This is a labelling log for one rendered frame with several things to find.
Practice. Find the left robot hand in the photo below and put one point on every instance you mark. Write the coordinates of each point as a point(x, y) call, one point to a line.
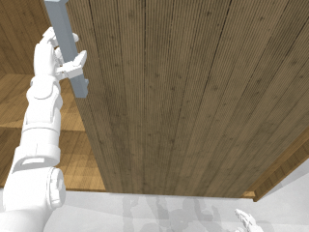
point(47, 60)

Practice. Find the handle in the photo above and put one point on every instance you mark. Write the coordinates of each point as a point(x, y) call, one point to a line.
point(60, 22)

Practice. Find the wardrobe door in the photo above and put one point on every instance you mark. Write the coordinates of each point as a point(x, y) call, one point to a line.
point(191, 97)
point(301, 139)

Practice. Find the right robot hand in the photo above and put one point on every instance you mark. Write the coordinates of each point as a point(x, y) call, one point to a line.
point(248, 221)

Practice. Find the robot left forearm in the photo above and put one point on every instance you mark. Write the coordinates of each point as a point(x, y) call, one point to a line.
point(39, 142)

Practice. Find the robot left upper arm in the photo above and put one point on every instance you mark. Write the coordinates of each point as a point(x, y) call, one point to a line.
point(31, 196)

